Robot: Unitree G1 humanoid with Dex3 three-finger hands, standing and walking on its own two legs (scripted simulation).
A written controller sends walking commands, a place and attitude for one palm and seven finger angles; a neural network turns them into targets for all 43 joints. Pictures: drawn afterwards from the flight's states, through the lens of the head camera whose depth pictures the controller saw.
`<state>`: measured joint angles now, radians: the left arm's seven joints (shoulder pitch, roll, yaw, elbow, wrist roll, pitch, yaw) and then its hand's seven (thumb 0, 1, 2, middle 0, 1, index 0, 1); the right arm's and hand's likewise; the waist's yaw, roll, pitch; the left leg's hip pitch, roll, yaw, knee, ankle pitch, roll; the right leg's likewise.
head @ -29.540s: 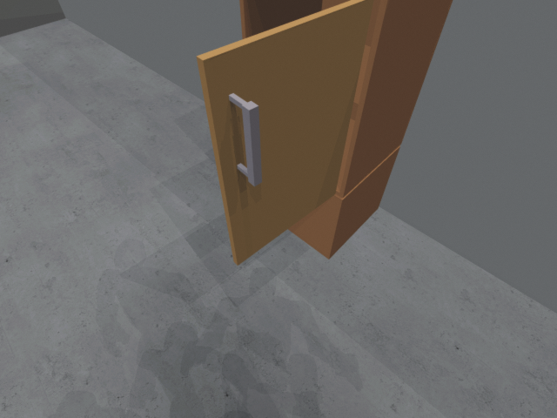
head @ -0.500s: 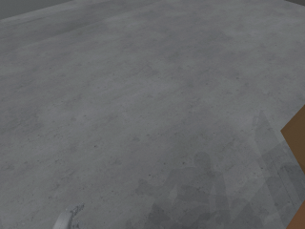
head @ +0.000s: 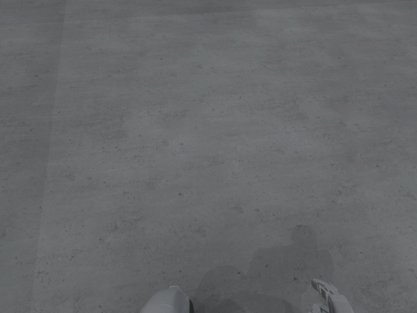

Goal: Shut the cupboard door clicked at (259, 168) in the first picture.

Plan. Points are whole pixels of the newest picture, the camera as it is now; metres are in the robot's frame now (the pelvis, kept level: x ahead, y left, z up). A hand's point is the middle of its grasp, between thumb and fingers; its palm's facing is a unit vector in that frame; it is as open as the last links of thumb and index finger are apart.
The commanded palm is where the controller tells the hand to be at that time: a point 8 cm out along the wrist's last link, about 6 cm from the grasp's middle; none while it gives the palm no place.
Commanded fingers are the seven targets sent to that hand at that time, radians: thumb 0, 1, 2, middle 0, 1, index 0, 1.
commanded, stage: walk to a spot facing it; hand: left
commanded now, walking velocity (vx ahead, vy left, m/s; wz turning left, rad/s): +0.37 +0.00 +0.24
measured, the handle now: out of the picture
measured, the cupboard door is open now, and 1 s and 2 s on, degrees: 52 52 52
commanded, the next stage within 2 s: turn to face it in 0.24 s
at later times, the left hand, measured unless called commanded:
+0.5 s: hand (148, 213) +0.34 +0.17 -0.14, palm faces -0.01 -0.99 -0.16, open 7.3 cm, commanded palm none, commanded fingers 0.00 0.90 0.90 -0.20 -0.30 -0.20 -0.30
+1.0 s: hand (141, 189) +0.40 +0.20 -0.14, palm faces -0.12 -0.97 -0.21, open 7.3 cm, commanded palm none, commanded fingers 0.00 0.90 0.90 -0.20 -0.30 -0.20 -0.30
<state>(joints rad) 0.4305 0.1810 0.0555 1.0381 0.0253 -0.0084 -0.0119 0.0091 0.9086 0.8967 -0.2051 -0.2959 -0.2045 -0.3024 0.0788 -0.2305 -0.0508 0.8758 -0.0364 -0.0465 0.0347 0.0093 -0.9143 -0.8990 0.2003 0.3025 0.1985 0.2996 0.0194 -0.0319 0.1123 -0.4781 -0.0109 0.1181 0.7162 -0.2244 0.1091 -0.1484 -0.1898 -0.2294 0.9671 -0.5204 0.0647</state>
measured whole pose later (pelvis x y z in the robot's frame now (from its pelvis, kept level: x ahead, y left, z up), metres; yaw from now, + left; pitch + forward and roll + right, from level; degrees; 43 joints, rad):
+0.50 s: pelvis +0.22 +0.00 +0.02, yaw +1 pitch -1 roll +0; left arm 0.13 0.16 0.04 0.94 0.02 0.01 0.00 0.01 0.91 0.90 -0.20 -0.30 -0.20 -0.30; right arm 0.47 -0.13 -0.02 1.12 -0.03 -0.05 -0.04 0.01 -0.91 -0.90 0.20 0.30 0.20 0.30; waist -0.06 -0.01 0.06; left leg 0.10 -0.07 0.06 0.32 -0.40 0.08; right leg -0.48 -0.01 -0.08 0.66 -0.11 -0.04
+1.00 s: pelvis +0.34 +0.02 +0.03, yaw -14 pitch +2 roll +1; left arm 0.30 0.18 0.07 0.95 0.03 0.02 0.00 0.01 0.91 0.90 -0.21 -0.30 -0.20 -0.30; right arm 0.07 -0.19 -0.05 0.91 -0.01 0.02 -0.03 0.01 -0.91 -0.90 0.20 0.30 0.20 0.30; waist 0.06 -0.03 0.04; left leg -0.41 0.01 -0.04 0.72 -0.38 -0.07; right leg -0.29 0.09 0.16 0.47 -0.20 -0.03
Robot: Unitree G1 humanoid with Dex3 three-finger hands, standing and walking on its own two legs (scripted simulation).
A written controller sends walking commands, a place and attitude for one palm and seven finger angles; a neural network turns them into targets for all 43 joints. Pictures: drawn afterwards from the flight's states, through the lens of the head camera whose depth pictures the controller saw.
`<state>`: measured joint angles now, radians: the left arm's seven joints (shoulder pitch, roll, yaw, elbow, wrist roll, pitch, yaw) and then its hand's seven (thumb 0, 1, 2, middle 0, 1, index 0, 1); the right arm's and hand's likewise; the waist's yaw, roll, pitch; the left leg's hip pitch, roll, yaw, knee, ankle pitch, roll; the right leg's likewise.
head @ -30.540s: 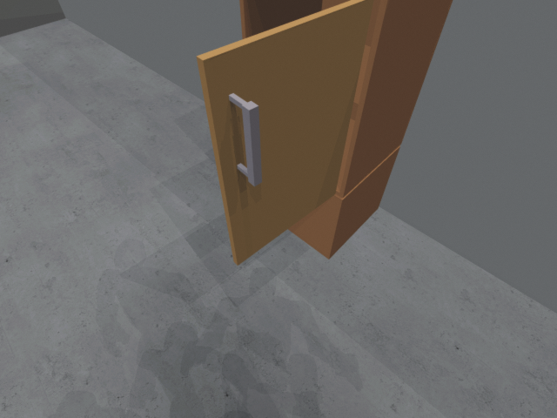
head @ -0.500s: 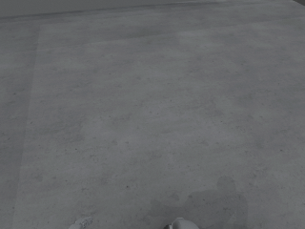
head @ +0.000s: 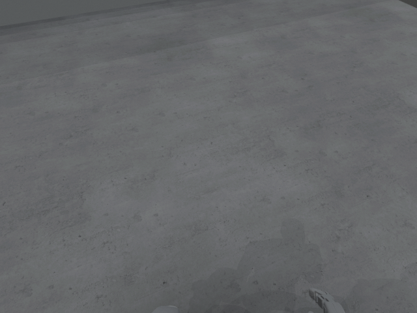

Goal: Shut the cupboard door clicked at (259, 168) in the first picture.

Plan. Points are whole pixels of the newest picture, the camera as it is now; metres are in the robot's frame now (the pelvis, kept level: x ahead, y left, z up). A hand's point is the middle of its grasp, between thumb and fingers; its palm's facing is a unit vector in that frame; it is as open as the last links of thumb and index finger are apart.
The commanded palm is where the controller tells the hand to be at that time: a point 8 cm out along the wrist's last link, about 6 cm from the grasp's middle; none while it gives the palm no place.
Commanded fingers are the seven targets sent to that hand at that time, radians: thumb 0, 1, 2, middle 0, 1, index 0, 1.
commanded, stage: turn to face it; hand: left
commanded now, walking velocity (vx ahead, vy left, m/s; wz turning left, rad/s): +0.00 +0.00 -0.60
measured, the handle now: out of the picture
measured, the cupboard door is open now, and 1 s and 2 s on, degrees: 52 52 52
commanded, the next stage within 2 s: none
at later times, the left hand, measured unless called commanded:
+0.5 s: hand (141, 276) +0.20 +0.18 -0.16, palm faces -0.35 -0.91 -0.24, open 7.3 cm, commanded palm none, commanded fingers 0.00 0.90 0.90 -0.20 -0.30 -0.20 -0.30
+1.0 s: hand (157, 279) +0.21 +0.15 -0.18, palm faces -0.53 -0.82 -0.20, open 7.3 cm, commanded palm none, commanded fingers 0.00 0.90 0.90 -0.20 -0.30 -0.20 -0.30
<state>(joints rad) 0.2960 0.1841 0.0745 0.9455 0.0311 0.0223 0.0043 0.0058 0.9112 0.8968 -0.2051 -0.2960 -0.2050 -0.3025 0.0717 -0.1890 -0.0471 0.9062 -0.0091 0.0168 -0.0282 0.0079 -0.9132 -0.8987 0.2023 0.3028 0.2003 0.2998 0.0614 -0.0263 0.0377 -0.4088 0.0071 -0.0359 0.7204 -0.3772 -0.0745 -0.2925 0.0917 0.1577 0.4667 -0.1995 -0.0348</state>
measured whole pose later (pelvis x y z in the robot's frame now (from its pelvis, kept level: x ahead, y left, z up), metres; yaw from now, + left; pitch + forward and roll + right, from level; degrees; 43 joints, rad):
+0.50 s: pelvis +0.02 +0.02 +0.00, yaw -21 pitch +0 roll -1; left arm 0.15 0.26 0.08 0.87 0.03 0.08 -0.03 0.01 0.91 0.90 -0.20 -0.29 -0.20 -0.30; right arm 0.31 -0.24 -0.05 0.95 -0.03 0.01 -0.03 0.01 -0.91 -0.90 0.21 0.30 0.20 0.30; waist -0.03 0.01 0.08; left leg -0.17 0.15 0.27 0.54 -0.35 -0.01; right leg -0.35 -0.04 -0.07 0.75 -0.38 0.03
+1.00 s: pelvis +0.04 +0.02 -0.01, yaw -37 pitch +2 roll -1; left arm 0.25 0.21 0.07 0.91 0.02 0.06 -0.01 0.01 0.91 0.90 -0.21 -0.30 -0.21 -0.30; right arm 0.16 -0.21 -0.04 0.87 -0.01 0.01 -0.02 0.01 -0.91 -0.90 0.20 0.30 0.20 0.30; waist 0.02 -0.02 0.04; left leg -0.31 0.03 0.02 0.55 -0.29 -0.05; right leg -0.33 0.07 0.14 0.60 -0.32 0.01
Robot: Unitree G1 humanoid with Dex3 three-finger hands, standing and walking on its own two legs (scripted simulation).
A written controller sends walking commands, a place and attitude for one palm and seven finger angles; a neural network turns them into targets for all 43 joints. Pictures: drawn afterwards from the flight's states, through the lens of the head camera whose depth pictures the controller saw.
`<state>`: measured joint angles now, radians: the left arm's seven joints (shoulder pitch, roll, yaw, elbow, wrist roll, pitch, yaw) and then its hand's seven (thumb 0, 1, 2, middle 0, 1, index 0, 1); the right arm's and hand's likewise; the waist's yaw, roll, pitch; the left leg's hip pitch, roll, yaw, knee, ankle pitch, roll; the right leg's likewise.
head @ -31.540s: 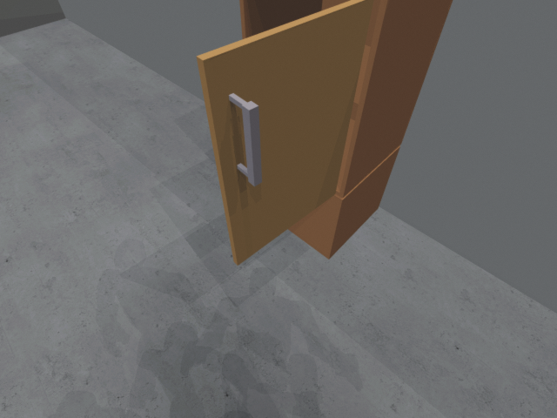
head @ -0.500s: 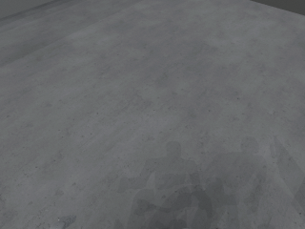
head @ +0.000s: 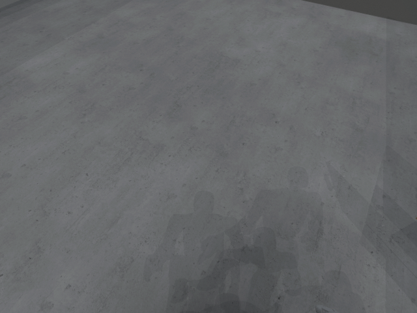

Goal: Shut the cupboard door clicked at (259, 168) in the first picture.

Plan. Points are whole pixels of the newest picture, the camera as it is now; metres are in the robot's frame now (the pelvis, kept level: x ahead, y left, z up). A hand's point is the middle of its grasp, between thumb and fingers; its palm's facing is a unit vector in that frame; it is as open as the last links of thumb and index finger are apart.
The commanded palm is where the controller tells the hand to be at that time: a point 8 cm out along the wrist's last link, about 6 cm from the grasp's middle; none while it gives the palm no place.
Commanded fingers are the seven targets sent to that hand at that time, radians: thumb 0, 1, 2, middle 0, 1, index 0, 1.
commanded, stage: turn to face it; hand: left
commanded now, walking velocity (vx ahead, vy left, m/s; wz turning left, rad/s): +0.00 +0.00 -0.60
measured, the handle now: out of the picture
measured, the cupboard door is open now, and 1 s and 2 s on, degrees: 52 52 52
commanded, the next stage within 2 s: take the last steps up to it in 1.62 s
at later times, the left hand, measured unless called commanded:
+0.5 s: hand (155, 301) +0.16 +0.12 -0.14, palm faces -0.29 -0.91 -0.30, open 7.3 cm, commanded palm none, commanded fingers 0.00 0.90 0.90 -0.20 -0.30 -0.20 -0.30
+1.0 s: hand (162, 287) +0.20 +0.12 -0.17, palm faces -0.49 -0.84 -0.22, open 7.3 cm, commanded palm none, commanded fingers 0.00 0.90 0.90 -0.20 -0.30 -0.20 -0.30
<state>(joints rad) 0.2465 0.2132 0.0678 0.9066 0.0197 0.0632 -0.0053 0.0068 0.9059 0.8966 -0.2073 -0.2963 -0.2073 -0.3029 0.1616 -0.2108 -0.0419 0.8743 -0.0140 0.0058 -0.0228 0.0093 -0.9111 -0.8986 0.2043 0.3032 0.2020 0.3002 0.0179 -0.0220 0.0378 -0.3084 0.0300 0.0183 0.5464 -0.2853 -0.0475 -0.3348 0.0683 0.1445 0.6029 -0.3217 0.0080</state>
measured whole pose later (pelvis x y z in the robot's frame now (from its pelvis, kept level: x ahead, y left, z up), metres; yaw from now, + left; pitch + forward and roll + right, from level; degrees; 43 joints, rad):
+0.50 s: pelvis +0.00 -0.05 +0.00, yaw -18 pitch +0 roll +1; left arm 0.17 0.21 0.06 0.87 0.02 0.03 -0.01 0.01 0.91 0.90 -0.20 -0.30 -0.20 -0.30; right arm 0.25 -0.28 -0.07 0.95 -0.02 0.07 -0.03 0.01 -0.91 -0.90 0.20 0.30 0.20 0.30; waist -0.02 0.07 0.08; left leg -0.40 0.12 0.09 1.04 -0.50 -0.07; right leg -0.29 0.00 -0.05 0.61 -0.33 -0.05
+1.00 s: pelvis +0.05 -0.04 +0.00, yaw -35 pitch +2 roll +0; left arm 0.25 0.24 0.08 0.93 0.02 0.07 0.00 0.01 0.91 0.90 -0.21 -0.30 -0.21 -0.30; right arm 0.13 -0.20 -0.03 0.86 -0.02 0.01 -0.03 0.01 -0.91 -0.90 0.20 0.30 0.20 0.30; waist 0.04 -0.05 0.07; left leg -0.29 0.03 0.04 0.55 -0.29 0.00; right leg -0.37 0.09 0.12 0.81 -0.49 0.00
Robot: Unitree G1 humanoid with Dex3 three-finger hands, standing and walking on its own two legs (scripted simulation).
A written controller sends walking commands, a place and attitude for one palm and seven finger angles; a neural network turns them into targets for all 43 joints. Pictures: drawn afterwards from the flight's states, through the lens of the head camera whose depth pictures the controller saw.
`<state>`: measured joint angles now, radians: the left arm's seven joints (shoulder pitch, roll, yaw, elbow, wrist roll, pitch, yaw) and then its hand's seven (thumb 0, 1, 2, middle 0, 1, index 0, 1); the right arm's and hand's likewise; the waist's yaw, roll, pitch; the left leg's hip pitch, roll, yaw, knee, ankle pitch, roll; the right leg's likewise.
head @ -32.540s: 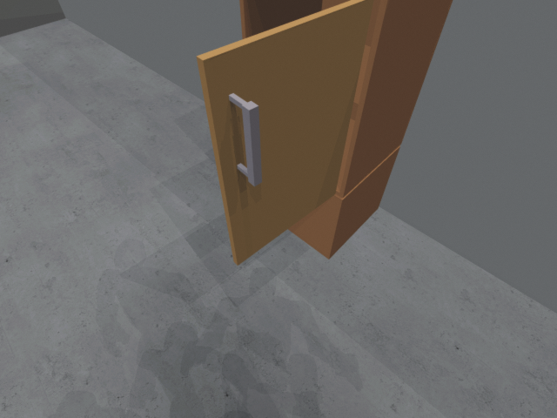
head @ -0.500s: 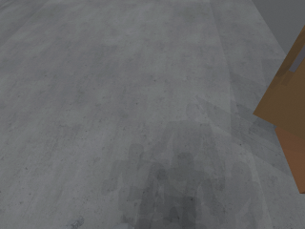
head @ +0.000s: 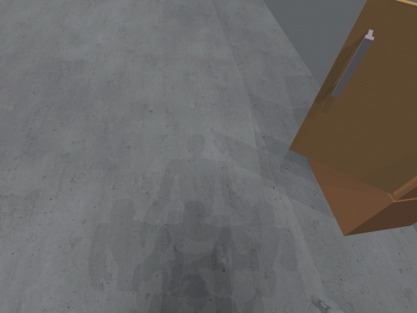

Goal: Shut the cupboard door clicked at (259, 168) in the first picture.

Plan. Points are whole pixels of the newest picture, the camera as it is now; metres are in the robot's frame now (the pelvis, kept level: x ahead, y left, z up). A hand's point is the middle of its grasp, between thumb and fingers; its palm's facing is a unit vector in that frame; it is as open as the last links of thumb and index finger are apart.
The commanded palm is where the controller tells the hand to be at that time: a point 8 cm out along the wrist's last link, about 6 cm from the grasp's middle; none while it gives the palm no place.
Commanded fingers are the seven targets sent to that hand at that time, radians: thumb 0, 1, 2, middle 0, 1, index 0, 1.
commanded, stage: turn to face it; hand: left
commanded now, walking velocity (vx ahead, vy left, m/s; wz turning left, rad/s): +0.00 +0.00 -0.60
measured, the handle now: (351, 65) +0.74 -0.32 +0.09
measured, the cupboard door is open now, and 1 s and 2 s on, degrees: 52 52 52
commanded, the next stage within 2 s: take the last steps up to it in 0.62 s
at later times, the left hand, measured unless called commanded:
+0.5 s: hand (159, 291) +0.17 +0.12 -0.14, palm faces -0.28 -0.92 -0.28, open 7.3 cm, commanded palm none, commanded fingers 0.00 0.90 0.90 -0.20 -0.30 -0.20 -0.30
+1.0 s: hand (154, 286) +0.19 +0.13 -0.16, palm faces -0.39 -0.91 -0.16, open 7.3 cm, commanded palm none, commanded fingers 0.00 0.90 0.90 -0.20 -0.30 -0.20 -0.30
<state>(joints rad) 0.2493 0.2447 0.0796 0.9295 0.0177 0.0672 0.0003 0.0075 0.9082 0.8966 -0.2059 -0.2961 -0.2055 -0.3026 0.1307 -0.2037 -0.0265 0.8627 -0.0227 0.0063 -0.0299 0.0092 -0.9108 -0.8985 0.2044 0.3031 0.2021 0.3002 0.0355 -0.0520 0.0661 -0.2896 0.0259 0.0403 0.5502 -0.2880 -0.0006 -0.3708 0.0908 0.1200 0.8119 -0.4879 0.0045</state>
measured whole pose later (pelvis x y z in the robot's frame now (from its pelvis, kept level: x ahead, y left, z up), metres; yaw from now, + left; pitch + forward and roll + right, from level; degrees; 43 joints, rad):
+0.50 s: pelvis +0.02 -0.05 +0.00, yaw -16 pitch +0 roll +1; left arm 0.16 0.20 0.04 0.89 0.02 0.02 0.00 0.00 0.91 0.90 -0.20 -0.30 -0.20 -0.30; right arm 0.24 -0.28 -0.06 0.96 -0.02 0.06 -0.02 0.01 -0.91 -0.90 0.20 0.30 0.20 0.30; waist -0.03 0.05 0.06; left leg -0.46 0.08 0.05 1.13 -0.44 -0.07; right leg -0.26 0.00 -0.03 0.53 -0.27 -0.04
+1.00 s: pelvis +0.07 -0.04 +0.02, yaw -25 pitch +0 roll -2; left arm 0.27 0.24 0.08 0.99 0.04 0.06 -0.04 0.01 0.91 0.90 -0.20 -0.30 -0.20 -0.30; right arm 0.35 -0.15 -0.02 0.99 -0.04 -0.04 -0.03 0.01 -0.91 -0.90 0.21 0.30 0.21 0.30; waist -0.01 -0.04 0.01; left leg -0.15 0.08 0.11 0.38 -0.24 0.00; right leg -0.50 -0.02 -0.01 1.06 -0.30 0.02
